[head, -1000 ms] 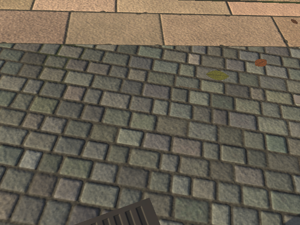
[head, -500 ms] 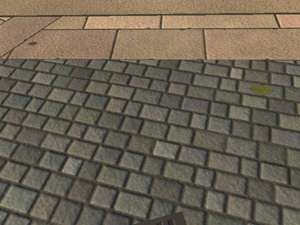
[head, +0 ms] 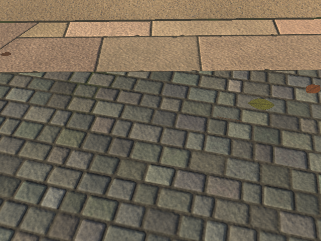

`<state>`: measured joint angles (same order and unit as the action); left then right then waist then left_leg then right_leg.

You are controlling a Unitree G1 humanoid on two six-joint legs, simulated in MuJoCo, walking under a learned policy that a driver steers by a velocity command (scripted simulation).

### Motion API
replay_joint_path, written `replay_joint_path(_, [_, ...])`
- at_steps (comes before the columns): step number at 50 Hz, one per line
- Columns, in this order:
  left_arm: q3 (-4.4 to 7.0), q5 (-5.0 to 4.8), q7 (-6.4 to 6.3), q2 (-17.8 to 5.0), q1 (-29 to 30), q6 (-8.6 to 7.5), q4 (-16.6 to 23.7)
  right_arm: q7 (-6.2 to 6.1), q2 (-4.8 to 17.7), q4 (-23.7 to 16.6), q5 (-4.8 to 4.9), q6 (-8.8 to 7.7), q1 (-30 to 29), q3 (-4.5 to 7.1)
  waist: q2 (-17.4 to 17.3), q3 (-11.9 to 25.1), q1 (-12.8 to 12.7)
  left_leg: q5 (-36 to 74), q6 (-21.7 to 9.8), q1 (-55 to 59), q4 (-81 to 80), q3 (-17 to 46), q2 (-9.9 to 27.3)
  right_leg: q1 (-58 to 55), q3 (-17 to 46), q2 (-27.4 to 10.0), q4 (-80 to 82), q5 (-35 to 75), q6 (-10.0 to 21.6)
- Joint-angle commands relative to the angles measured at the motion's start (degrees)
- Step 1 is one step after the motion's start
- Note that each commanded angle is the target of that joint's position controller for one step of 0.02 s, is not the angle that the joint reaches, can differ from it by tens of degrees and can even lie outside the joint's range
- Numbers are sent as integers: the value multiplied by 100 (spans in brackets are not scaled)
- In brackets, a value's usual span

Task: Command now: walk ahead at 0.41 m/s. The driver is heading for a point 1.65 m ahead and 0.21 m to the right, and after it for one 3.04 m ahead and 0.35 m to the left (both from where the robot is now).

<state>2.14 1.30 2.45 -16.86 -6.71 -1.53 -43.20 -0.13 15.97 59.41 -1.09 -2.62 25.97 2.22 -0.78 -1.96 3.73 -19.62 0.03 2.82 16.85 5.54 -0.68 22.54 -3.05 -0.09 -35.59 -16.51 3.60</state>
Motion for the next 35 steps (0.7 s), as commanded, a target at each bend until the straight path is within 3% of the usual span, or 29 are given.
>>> replay_joint_path(1, [219,22,-123,-541,-1082,-62,-127,5,856,-317,40,-121,-509,139,-176,78,-897,2250,-733,-1961,704,324,770,-2507,-184,337,639,418,52])
replay_joint_path(2, [345,108,-221,-941,-1951,-109,-309,21,701,-437,33,-155,-645,83,540,538,-1336,1881,-540,-2606,2282,-137,348,-3416,858,-538,1116,-499,269])
replay_joint_path(3, [450,129,-248,-1608,-2541,-138,-383,25,170,-687,61,-171,-472,-40,1904,1039,-1297,-904,-331,-3664,4145,-518,-384,-3859,3656,-2145,2312,-2263,746])
replay_joint_path(4, [376,22,-235,-1317,-2145,-95,-420,17,611,-601,-38,-117,-424,81,1216,505,-953,-1033,-452,-3958,4883,15,-271,-3018,4489,-2287,2697,-2349,1028])
replay_joint_path(5, [279,-23,-209,-945,-1418,-108,-248,44,617,-592,-65,-97,-549,101,632,-190,-582,-502,-536,-4030,5028,-9,96,-2363,3641,-2163,2537,-1501,1024])
replay_joint_path(6, [196,-31,-171,-632,-1050,-172,-185,78,457,-543,-64,-96,-626,57,312,-403,-447,-133,-504,-3787,4879,-122,276,-1925,2817,-1843,2449,166,966])
replay_joint_path(8, [82,-33,-163,-334,-870,-272,-237,79,299,-415,-93,-1,-486,24,286,-142,-215,118,-374,-3146,4551,-354,404,-1692,1549,-1296,2311,2940,660])
replay_joint_path(9, [87,-26,-171,-457,-1011,-325,-327,94,241,-391,-81,42,-345,12,594,79,-163,91,-301,-2869,4522,-448,305,-1649,1279,-1375,2129,4215,799])
replay_joint_path(11, [50,-47,-182,-381,-1234,-363,-530,100,200,-424,-61,90,-555,6,587,93,-141,236,-203,-2922,4227,-515,208,-1728,858,-1255,2016,5296,835])
replay_joint_path(15, [-48,-47,-267,-247,-1307,-251,-743,113,-31,-601,-42,133,-1342,-104,680,86,-273,900,-110,-2723,2779,-780,99,-1685,354,-983,1898,5367,683])
replay_joint_path(17, [-63,-46,-288,-253,-1425,-211,-865,75,-40,-612,-20,150,-1531,-136,735,196,-374,1163,-131,-2369,2310,-862,9,-1664,350,-988,1765,5240,643])
replay_joint_path(20, [-87,-68,-313,-225,-1433,-167,-1009,-6,32,-557,-17,139,-1582,-130,677,127,-379,1227,-269,-1957,1756,-802,-18,-1618,584,-1122,1507,4662,611])
replay_joint_path(22, [-106,-98,-333,-193,-1343,-146,-1080,-68,64,-398,-57,61,-1269,-115,391,107,-163,1935,-395,-1212,705,-659,48,-1455,643,-999,1029,3875,390])
replay_joint_path(23, [-127,-72,-335,-146,-1520,-169,-1085,-116,363,-321,-90,-14,-999,-50,-11,368,-153,3418,-459,-500,563,-127,586,-1217,561,-779,598,2958,180])
replay_joint_path(24, [-193,-87,-352,113,-2104,-146,-1121,-142,659,-289,-95,-44,-791,-12,-645,798,-429,5470,-881,173,885,784,1610,-845,345,-396,76,479,44])
replay_joint_path(25, [-214,-177,-404,288,-2503,23,-1409,-147,436,-213,72,35,-759,-58,-967,1174,-346,5310,-1652,1,784,1293,2076,-919,206,9,-371,-1423,-12])
replay_joint_path(26, [-145,-114,-447,21,-2064,124,-1384,-139,219,-250,88,67,-883,-120,-753,807,-250,4323,-1748,-337,441,1515,2000,-637,327,72,-674,-1961,-44])
replay_joint_path(27, [-117,-65,-437,12,-1664,175,-1310,-155,159,-277,59,89,-1138,-154,-644,536,-269,3476,-1651,-643,165,1418,1839,-506,417,77,-775,-1971,-83])
replay_joint_path(29, [-131,-43,-399,150,-1490,270,-1370,-233,130,-297,13,131,-1487,-190,-508,337,-468,2504,-1307,-1243,-212,1012,1533,-796,486,-54,-608,-1497,-194])
replay_joint_path(33, [-204,-25,-440,415,-1842,323,-1752,-228,149,-218,81,195,-1813,-173,-366,308,-720,1087,-779,-1810,-247,354,958,-1648,219,20,652,-171,-302])
replay_joint_path(35, [-210,43,-453,292,-1650,305,-1748,-196,171,-125,122,240,-1682,-126,-228,3,-590,-271,-443,-2129,-339,351,769,-1707,490,-217,1332,357,-256])
